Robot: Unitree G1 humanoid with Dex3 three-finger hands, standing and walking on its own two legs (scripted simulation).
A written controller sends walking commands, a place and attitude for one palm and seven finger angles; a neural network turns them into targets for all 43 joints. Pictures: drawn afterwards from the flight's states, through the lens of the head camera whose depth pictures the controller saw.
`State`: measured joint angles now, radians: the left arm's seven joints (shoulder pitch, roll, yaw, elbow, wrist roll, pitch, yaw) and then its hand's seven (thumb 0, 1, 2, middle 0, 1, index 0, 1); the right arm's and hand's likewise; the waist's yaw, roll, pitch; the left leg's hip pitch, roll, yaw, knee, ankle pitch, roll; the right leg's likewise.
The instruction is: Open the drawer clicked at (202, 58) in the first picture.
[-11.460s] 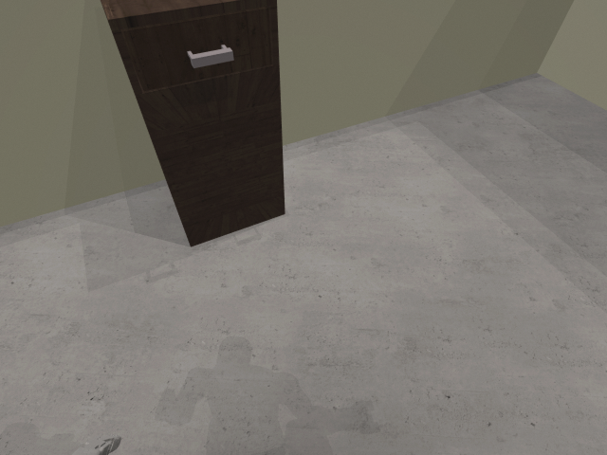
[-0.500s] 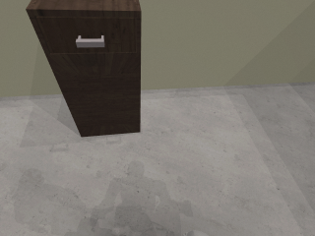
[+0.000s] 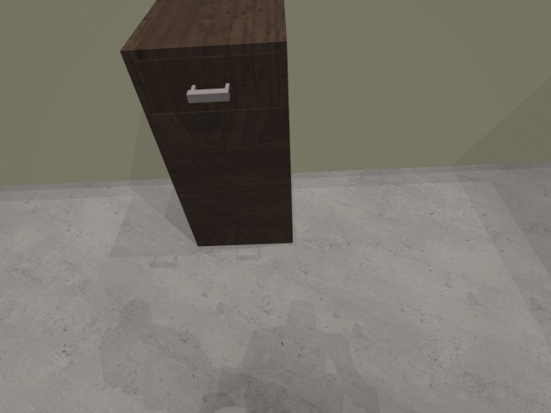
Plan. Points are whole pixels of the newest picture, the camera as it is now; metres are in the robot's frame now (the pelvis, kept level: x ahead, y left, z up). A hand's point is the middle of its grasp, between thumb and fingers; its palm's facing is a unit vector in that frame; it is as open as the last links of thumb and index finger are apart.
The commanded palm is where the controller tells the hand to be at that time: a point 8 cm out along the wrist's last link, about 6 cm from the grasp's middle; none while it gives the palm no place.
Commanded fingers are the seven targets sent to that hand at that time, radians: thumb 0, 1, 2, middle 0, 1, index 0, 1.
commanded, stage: take the last steps up to it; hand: left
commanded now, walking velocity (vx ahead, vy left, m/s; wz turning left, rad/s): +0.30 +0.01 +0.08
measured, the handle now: (209, 91) +0.90 +0.24 +0.01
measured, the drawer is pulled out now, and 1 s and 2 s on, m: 0.00 0.00 0.00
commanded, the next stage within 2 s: come to a stop and stand still in 1.20 s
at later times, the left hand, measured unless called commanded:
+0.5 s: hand out of the picture +0.07 +0.23 -0.17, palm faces +0.09 -0.98 -0.15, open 7.4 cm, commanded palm none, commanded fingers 0.00 0.90 0.90 -0.20 -0.30 -0.20 -0.30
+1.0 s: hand (191, 345) +0.27 +0.19 -0.17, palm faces +0.11 -0.97 -0.21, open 7.2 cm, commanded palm none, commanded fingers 0.00 0.90 0.90 -0.20 -0.30 -0.20 -0.30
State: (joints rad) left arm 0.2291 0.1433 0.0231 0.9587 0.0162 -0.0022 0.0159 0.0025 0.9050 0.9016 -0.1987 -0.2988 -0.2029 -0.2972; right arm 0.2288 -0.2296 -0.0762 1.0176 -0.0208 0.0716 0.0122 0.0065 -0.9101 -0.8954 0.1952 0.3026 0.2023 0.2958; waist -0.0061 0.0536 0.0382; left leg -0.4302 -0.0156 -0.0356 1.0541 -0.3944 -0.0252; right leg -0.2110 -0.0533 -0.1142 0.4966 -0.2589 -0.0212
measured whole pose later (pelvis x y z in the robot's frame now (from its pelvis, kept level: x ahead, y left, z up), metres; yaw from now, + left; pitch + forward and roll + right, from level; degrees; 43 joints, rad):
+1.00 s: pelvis +0.24 +0.00 +0.00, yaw +3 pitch -1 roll -1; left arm 0.25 0.18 0.05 1.08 0.02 -0.06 0.01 -0.02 0.95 0.90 -0.20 -0.30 -0.20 -0.30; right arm 0.23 -0.19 -0.07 1.04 -0.03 -0.01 0.01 0.00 -0.92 -0.90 0.19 0.30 0.20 0.29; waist 0.00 0.02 0.01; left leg -0.48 0.13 0.09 0.87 -0.30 -0.02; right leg -0.19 -0.02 -0.19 0.44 -0.23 -0.04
